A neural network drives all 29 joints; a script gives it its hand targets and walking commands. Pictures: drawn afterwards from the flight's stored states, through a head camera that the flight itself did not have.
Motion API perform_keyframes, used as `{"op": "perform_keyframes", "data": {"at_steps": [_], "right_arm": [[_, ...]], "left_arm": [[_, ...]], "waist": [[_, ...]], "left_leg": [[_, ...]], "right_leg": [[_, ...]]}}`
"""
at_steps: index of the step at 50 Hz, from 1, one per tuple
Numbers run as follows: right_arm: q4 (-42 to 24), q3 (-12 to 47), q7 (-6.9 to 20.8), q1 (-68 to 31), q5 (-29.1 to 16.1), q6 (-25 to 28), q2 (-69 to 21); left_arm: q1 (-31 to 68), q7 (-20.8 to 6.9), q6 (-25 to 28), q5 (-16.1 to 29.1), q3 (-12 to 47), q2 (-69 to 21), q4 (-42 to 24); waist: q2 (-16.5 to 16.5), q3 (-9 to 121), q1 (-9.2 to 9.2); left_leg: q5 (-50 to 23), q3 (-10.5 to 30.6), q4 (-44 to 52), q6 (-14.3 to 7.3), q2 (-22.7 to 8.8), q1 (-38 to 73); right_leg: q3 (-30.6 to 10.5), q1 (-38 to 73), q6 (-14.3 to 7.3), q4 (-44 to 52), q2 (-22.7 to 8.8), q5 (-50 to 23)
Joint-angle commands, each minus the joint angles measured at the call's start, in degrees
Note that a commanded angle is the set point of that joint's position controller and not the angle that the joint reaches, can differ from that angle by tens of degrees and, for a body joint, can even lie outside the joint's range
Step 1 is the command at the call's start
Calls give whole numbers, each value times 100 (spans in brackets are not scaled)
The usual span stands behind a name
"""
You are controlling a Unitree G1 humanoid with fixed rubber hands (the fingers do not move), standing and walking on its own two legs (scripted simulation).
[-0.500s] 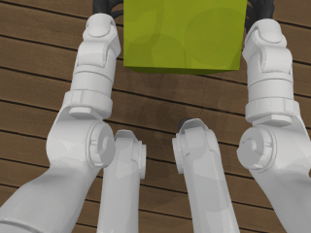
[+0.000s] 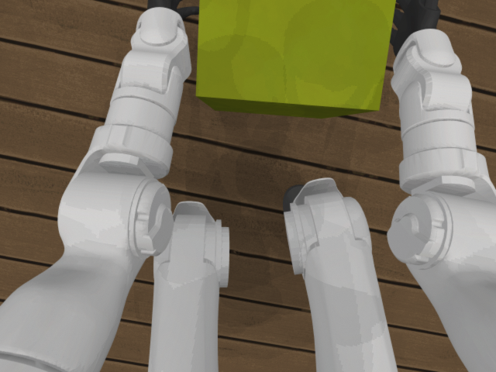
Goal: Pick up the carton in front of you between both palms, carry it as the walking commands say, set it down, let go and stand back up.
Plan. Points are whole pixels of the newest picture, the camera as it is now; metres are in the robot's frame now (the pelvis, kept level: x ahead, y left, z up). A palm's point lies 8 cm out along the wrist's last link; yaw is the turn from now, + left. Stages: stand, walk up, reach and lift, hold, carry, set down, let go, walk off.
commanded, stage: set down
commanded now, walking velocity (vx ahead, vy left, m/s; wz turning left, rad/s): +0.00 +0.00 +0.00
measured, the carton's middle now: (282, 41) +0.51 -0.11 -0.24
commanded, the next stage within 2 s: none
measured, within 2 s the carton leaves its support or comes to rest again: rests again in 0.20 s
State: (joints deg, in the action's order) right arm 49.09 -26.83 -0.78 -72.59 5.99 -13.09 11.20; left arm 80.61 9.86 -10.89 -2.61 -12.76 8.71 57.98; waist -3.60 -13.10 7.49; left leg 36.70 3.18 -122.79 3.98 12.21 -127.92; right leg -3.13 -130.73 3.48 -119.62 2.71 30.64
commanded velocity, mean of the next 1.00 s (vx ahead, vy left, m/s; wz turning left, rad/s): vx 0.00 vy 0.00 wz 0.00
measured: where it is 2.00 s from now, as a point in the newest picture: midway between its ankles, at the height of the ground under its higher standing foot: (252, 259)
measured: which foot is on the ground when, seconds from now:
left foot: down 0.00-1.00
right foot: down 0.00-1.00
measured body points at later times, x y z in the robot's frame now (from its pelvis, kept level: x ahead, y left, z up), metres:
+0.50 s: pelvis -0.01 +0.00 -0.01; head +0.35 -0.04 +0.24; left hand +0.56 +0.05 -0.19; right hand +0.49 -0.25 -0.19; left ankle +0.09 +0.11 -0.36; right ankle +0.12 -0.13 -0.36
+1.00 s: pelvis -0.01 +0.00 -0.02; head +0.37 -0.03 +0.21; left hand +0.57 +0.09 -0.22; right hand +0.48 -0.30 -0.22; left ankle +0.09 +0.11 -0.36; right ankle +0.12 -0.13 -0.36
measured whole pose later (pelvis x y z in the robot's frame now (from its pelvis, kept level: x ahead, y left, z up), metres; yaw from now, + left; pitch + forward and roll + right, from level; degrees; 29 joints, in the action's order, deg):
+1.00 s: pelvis -0.01 +0.00 -0.02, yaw -1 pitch +35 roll -1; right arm 67.3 -17.7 -1.5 -80.1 -8.3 -0.2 23.7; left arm 85.3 6.1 -4.8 10.6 0.6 21.3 63.7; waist -1.6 -25.5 6.8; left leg 37.0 1.3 -128.6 2.1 6.6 -126.6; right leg 0.1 -129.6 0.2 -124.8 -1.3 30.1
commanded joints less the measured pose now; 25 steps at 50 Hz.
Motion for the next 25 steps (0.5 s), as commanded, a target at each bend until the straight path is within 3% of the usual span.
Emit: {"op": "perform_keyframes", "data": {"at_steps": [1, 12, 25], "right_arm": [[-411, 2142, 1496, -3633, -540, 206, -4172], [-130, 2022, 1407, -3669, -481, 371, -3795], [532, 1378, 1393, -3240, -51, 326, -3124]], "left_arm": [[3023, -1336, 221, 419, 1665, -4852, -500], [3195, -1456, 341, 664, 1709, -4553, -257], [2903, -1525, 303, 263, 1051, -3613, 364]], "waist": [[-442, 5823, 485], [-505, 5312, 644], [-465, 4054, 489]], "left_leg": [[-1777, -565, 992, -260, -64, 2037], [-1717, -515, 798, -280, -72, 1790], [-1016, -442, 826, -344, -145, 1283]], "right_leg": [[706, 3218, -237, 599, 224, -2312], [616, 3220, -323, 449, 184, -2354], [487, 2610, -405, 468, 135, -1537]]}}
